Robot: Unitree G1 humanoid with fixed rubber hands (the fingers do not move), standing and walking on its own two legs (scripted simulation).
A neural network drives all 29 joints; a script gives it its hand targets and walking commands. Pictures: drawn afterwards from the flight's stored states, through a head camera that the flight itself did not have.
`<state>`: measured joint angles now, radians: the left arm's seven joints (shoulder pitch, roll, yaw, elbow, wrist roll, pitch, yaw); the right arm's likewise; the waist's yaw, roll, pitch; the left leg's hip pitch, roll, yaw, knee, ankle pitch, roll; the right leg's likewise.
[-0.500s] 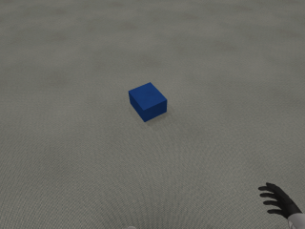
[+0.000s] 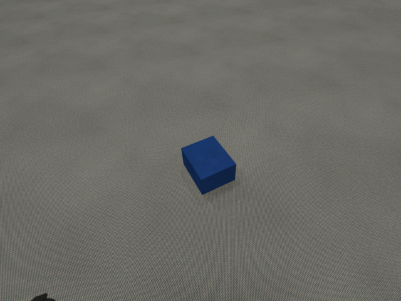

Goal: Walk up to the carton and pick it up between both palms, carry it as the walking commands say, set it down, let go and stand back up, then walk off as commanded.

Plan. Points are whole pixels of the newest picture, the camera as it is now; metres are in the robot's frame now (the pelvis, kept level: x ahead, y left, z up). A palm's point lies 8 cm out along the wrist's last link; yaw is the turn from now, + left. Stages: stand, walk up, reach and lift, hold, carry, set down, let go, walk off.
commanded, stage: walk up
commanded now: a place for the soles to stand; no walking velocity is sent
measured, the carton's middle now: (208, 164) +1.02 +0.02 -0.68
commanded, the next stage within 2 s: none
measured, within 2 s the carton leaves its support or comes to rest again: neither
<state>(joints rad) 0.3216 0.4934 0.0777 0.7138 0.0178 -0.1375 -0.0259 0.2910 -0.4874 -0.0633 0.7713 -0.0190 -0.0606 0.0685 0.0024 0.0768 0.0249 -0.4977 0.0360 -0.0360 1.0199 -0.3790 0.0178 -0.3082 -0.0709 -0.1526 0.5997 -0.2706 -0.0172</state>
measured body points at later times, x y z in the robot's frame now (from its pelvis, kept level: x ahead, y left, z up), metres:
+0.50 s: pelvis +0.19 +0.03 +0.00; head +0.20 +0.03 +0.45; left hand +0.29 +0.36 -0.08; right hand +0.27 -0.32 -0.08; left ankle +0.17 +0.14 -0.73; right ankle +0.30 -0.10 -0.71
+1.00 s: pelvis +0.35 +0.06 +0.00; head +0.36 +0.08 +0.45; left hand +0.43 +0.40 -0.10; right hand +0.44 -0.29 -0.06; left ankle +0.38 +0.18 -0.73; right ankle +0.39 -0.08 -0.68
